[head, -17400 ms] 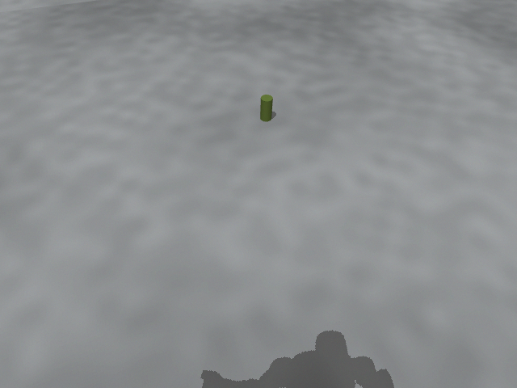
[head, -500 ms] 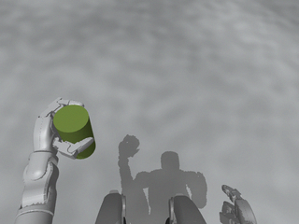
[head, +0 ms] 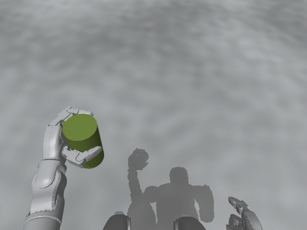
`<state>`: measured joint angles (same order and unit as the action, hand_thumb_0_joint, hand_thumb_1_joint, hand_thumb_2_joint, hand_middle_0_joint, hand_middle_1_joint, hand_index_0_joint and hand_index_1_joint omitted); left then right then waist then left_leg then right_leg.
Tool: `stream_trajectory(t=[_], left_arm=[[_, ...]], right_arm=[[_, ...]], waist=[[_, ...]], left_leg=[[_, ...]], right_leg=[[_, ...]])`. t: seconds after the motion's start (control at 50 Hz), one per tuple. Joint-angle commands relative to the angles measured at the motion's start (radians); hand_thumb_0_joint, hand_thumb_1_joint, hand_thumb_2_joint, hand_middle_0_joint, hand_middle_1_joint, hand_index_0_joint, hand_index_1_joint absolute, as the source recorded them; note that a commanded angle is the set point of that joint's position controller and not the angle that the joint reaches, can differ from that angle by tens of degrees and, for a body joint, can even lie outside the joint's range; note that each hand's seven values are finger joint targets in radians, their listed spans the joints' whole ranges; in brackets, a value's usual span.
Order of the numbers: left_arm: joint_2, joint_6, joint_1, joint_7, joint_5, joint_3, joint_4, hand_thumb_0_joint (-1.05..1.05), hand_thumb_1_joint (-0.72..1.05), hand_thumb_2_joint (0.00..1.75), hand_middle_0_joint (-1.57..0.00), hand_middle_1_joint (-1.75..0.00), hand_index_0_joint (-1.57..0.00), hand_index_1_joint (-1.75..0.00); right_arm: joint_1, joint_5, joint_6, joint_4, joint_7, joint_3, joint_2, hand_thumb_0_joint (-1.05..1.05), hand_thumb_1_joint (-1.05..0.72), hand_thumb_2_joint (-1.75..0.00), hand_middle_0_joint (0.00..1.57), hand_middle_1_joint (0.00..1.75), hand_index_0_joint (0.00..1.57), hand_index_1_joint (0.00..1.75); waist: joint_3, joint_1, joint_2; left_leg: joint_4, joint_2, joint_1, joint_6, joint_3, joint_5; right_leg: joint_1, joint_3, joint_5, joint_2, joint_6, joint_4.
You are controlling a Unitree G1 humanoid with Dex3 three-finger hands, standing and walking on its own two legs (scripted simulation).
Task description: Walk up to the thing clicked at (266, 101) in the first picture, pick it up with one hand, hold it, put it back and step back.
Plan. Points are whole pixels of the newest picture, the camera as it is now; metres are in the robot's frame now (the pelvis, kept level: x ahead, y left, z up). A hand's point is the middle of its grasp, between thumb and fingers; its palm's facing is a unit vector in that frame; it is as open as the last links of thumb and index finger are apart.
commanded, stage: lift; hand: left
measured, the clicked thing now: (86, 143) +0.33 +0.17 +0.02
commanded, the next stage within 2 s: hold in 0.32 s
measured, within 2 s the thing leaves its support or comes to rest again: neither
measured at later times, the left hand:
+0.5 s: hand (86, 130) +0.34 +0.16 +0.07, palm faces +0.01 -1.00 +0.02, open 10.5 cm
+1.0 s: hand (85, 125) +0.34 +0.16 +0.09, palm faces +0.02 -1.00 +0.02, open 10.5 cm
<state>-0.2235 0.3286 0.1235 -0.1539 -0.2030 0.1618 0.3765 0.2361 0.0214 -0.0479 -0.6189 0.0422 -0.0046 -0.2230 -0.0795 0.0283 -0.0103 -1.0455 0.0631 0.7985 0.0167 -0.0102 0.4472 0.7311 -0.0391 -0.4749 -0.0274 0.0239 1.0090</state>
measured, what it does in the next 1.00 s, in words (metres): stands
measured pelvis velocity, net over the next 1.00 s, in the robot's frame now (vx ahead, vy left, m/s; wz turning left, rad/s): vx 0.01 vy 0.00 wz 0.00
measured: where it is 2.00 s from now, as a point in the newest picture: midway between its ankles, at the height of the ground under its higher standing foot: outside the picture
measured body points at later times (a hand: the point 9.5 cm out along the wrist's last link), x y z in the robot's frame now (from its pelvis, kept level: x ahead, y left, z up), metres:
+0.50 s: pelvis +0.01 -0.01 +0.02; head +0.06 +0.00 +0.47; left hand +0.33 +0.22 +0.07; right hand +0.14 -0.26 -0.08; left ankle +0.04 +0.13 -0.67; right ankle +0.01 -0.14 -0.67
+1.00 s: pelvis +0.01 +0.00 +0.03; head +0.05 +0.00 +0.48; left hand +0.33 +0.21 +0.09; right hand +0.15 -0.25 -0.07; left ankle +0.04 +0.13 -0.67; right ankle +0.01 -0.14 -0.67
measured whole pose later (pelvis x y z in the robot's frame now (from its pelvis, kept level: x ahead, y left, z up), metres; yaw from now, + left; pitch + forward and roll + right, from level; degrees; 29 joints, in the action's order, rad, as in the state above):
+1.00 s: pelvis +0.01 +0.00 +0.03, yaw +0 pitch +6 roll -1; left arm -0.20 0.32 0.14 -0.14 -0.19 0.15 0.42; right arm 0.23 0.02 -0.02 -0.64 0.04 0.00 -0.22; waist -0.04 0.02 -0.01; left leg -0.85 0.06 0.56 0.02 0.01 0.39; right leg 0.51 -0.03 -0.41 -0.03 0.02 0.82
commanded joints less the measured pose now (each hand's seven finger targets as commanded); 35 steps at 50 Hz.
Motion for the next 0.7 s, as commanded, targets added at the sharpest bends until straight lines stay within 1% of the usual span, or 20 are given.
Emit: stream_trajectory(t=[0.0,0.12,0.14,0.16,0.18,0.22,0.28,0.3,0.38,0.4,0.42,0.44,0.46,0.5,0.52,0.56,0.6,0.62,0.64,0.68], left_arm=[[-0.125,0.084,0.259,-0.011,-0.024,0.048,-0.214,0.00,0.13,1.20,-1.23,-1.37,-1.26,-1.36],[-0.121,0.089,0.254,-0.016,-0.026,0.048,-0.199,0.00,0.09,1.19,-1.25,-1.37,-1.27,-1.36],[-0.128,0.091,0.252,-0.019,-0.026,0.058,-0.193,0.00,0.09,1.19,-1.25,-1.37,-1.27,-1.37],[-0.115,0.090,0.248,-0.019,-0.025,0.042,-0.193,0.00,0.09,1.18,-1.25,-1.36,-1.27,-1.36],[-0.135,0.093,0.253,-0.017,-0.027,0.066,-0.205,0.00,0.10,1.19,-1.25,-1.36,-1.27,-1.36],[-0.114,0.085,0.248,-0.019,-0.026,0.053,-0.179,0.00,0.12,1.19,-1.25,-1.37,-1.27,-1.36],[-0.117,0.089,0.271,-0.018,-0.023,0.056,-0.184,0.00,0.15,1.21,-1.24,-1.37,-1.26,-1.36],[-0.116,0.087,0.257,-0.017,-0.023,0.056,-0.175,0.00,0.17,1.21,-1.25,-1.37,-1.27,-1.36],[-0.110,0.086,0.270,-0.021,-0.024,0.051,-0.164,0.00,0.16,1.21,-1.27,-1.38,-1.29,-1.37],[-0.116,0.090,0.281,-0.023,-0.021,0.049,-0.170,0.00,0.15,1.22,-1.28,-1.39,-1.30,-1.39],[-0.108,0.089,0.271,-0.024,-0.022,0.048,-0.161,0.00,0.15,1.21,-1.26,-1.39,-1.27,-1.39],[-0.121,0.092,0.282,-0.020,-0.021,0.056,-0.181,0.00,0.13,1.21,-1.25,-1.38,-1.26,-1.38],[-0.107,0.090,0.266,-0.017,-0.021,0.050,-0.165,0.00,0.14,1.20,-1.23,-1.37,-1.25,-1.37],[-0.110,0.090,0.268,-0.013,-0.021,0.050,-0.186,0.00,0.13,1.19,-1.23,-1.36,-1.24,-1.36],[-0.095,0.090,0.268,-0.011,-0.023,0.039,-0.182,0.00,0.14,1.19,-1.22,-1.36,-1.23,-1.36],[-0.107,0.090,0.272,-0.003,-0.022,0.053,-0.190,0.00,0.13,1.19,-1.22,-1.35,-1.23,-1.36],[-0.103,0.088,0.259,0.001,-0.017,0.043,-0.195,0.00,0.14,1.18,-1.22,-1.34,-1.23,-1.35],[-0.082,0.087,0.273,0.000,-0.016,0.020,-0.195,0.00,0.13,1.19,-1.22,-1.35,-1.23,-1.36],[-0.096,0.087,0.267,0.004,-0.020,0.041,-0.194,0.00,0.14,1.18,-1.22,-1.35,-1.23,-1.35],[-0.106,0.086,0.290,0.007,-0.018,0.042,-0.207,0.00,0.12,1.18,-1.22,-1.35,-1.23,-1.35]], right_arm=[[-0.012,0.000,-0.037,0.108,0.009,0.058,-0.140,0.00,-0.91,-0.90,0.20,0.30,0.20,0.30],[-0.029,0.000,-0.034,0.109,0.011,0.059,-0.144,0.00,-0.91,-0.90,0.20,0.30,0.20,0.30],[-0.024,0.000,-0.035,0.106,0.010,0.059,-0.142,0.00,-0.91,-0.90,0.20,0.30,0.20,0.30],[-0.025,-0.001,-0.034,0.106,0.011,0.056,-0.138,0.00,-0.92,-0.90,0.20,0.30,0.20,0.30],[-0.023,-0.002,-0.032,0.102,0.012,0.058,-0.141,0.00,-0.91,-0.90,0.20,0.30,0.20,0.30],[-0.010,-0.004,-0.030,0.098,0.013,0.059,-0.139,0.00,-0.91,-0.90,0.20,0.30,0.20,0.30],[-0.010,-0.006,-0.024,0.092,0.014,0.060,-0.143,0.00,-0.91,-0.90,0.20,0.30,0.20,0.30],[-0.020,-0.006,-0.023,0.095,0.013,0.058,-0.138,0.00,-0.91,-0.90,0.20,0.30,0.20,0.30],[-0.023,-0.006,-0.021,0.096,0.014,0.061,-0.142,0.00,-0.91,-0.90,0.20,0.30,0.20,0.30],[-0.033,-0.005,-0.021,0.098,0.012,0.057,-0.138,0.00,-0.91,-0.90,0.20,0.30,0.20,0.30],[-0.029,-0.005,-0.022,0.099,0.011,0.061,-0.144,0.00,-0.91,-0.90,0.20,0.30,0.20,0.30],[-0.039,-0.006,-0.022,0.102,0.011,0.056,-0.136,0.00,-0.91,-0.90,0.20,0.30,0.20,0.30],[-0.040,-0.004,-0.021,0.105,0.011,0.060,-0.141,0.00,-0.91,-0.90,0.20,0.30,0.20,0.30],[-0.046,-0.005,-0.019,0.107,0.009,0.058,-0.138,0.00,-0.91,-0.90,0.20,0.30,0.20,0.30],[-0.047,-0.006,-0.022,0.105,0.009,0.057,-0.136,0.00,-0.91,-0.90,0.20,0.30,0.20,0.30],[-0.041,-0.006,-0.021,0.103,0.010,0.061,-0.139,0.00,-0.91,-0.90,0.20,0.30,0.20,0.30],[-0.040,-0.006,-0.020,0.102,0.011,0.059,-0.139,0.00,-0.91,-0.90,0.20,0.30,0.20,0.30],[-0.041,-0.006,-0.021,0.102,0.010,0.059,-0.136,0.00,-0.91,-0.90,0.20,0.30,0.20,0.30],[-0.034,-0.006,-0.022,0.098,0.012,0.059,-0.138,0.00,-0.91,-0.90,0.20,0.30,0.20,0.30],[-0.033,-0.005,-0.019,0.096,0.013,0.057,-0.135,0.00,-0.91,-0.90,0.20,0.30,0.20,0.30]], waist=[[-0.275,0.005,-0.030],[-0.269,0.000,0.002],[-0.274,-0.001,-0.014],[-0.271,0.001,-0.011],[-0.293,-0.006,-0.012],[-0.295,0.005,-0.014],[-0.276,0.004,-0.018],[-0.267,-0.007,-0.013],[-0.262,0.000,-0.004],[-0.227,-0.001,-0.017],[-0.237,0.003,-0.012],[-0.237,-0.012,-0.017],[-0.249,-0.003,-0.004],[-0.225,-0.009,-0.016],[-0.232,-0.005,-0.014],[-0.238,-0.004,-0.011],[-0.245,-0.008,-0.015],[-0.239,0.001,-0.015],[-0.251,-0.002,0.001],[-0.250,0.000,0.004]], left_leg=[[0.184,-0.033,-0.245,-0.016,-0.008,-0.177],[0.205,-0.038,-0.263,-0.020,0.008,-0.175],[0.204,-0.038,-0.276,-0.019,0.009,-0.183],[0.208,-0.039,-0.278,-0.019,0.012,-0.198],[0.206,-0.039,-0.286,-0.019,0.012,-0.225],[0.205,-0.038,-0.302,-0.020,0.012,-0.255],[0.222,-0.036,-0.315,-0.017,0.009,-0.263],[0.225,-0.039,-0.307,-0.018,0.013,-0.261],[0.240,-0.039,-0.319,-0.019,0.018,-0.246],[0.246,-0.041,-0.315,-0.018,0.019,-0.223],[0.254,-0.038,-0.328,-0.017,0.011,-0.221],[0.255,-0.042,-0.321,-0.017,0.019,-0.214],[0.260,-0.041,-0.334,-0.018,0.019,-0.211],[0.274,-0.041,-0.329,-0.015,0.015,-0.192],[0.273,-0.041,-0.339,-0.015,0.015,-0.196],[0.280,-0.038,-0.346,-0.014,0.011,-0.203],[0.282,-0.039,-0.364,-0.013,0.012,-0.237],[0.281,-0.038,-0.370,-0.013,0.014,-0.235],[0.278,-0.038,-0.370,-0.016,0.015,-0.255],[0.279,-0.041,-0.371,-0.018,0.019,-0.265]], right_leg=[[-0.125,-0.006,0.235,0.035,-0.034,-0.171],[-0.178,0.006,0.246,0.030,-0.027,-0.213],[-0.171,0.006,0.252,0.031,-0.028,-0.211],[-0.191,0.007,0.269,0.030,-0.027,-0.213],[-0.209,0.006,0.296,0.031,-0.026,-0.214],[-0.212,0.006,0.329,0.033,-0.026,-0.212],[-0.209,0.001,0.327,0.035,-0.029,-0.217],[-0.222,0.002,0.328,0.033,-0.028,-0.227],[-0.234,0.007,0.319,0.031,-0.026,-0.243],[-0.219,0.008,0.295,0.031,-0.026,-0.252],[-0.219,0.002,0.286,0.033,-0.029,-0.249],[-0.232,0.005,0.281,0.031,-0.028,-0.256],[-0.235,0.005,0.279,0.032,-0.028,-0.261],[-0.230,0.001,0.255,0.034,-0.030,-0.265],[-0.237,0.000,0.258,0.034,-0.030,-0.267],[-0.240,-0.003,0.264,0.037,-0.031,-0.265],[-0.248,-0.005,0.294,0.038,-0.031,-0.264],[-0.243,-0.003,0.293,0.037,-0.030,-0.269],[-0.267,-0.002,0.316,0.036,-0.027,-0.271],[-0.278,0.003,0.333,0.033,-0.025,-0.278]])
